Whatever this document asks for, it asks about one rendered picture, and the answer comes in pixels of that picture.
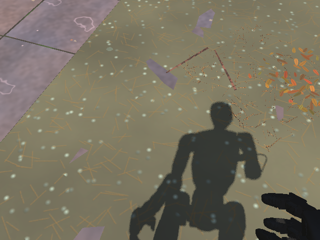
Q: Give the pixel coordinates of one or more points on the right robot hand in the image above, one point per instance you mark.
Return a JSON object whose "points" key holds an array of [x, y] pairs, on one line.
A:
{"points": [[307, 229]]}

